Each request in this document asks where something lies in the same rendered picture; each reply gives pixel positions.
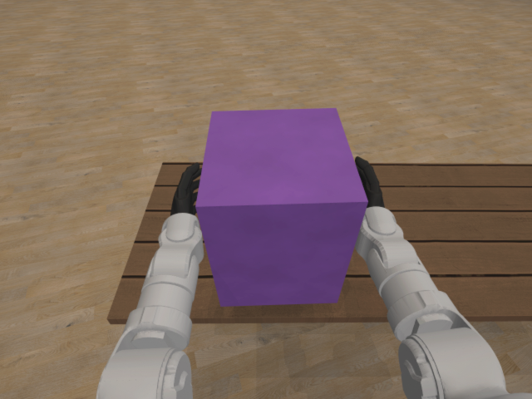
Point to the left robot forearm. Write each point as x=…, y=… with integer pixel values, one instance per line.
x=162, y=316

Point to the robot left hand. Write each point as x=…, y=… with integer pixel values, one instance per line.
x=184, y=198

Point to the carton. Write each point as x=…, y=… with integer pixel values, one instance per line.
x=280, y=205

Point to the right robot forearm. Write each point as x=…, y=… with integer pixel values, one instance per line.
x=413, y=301

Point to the table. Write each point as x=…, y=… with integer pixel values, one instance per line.
x=470, y=225

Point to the robot right hand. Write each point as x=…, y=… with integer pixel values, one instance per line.
x=370, y=183

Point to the right robot upper arm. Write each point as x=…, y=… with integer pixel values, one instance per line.
x=451, y=364

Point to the left robot upper arm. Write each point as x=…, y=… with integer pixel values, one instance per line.
x=149, y=373

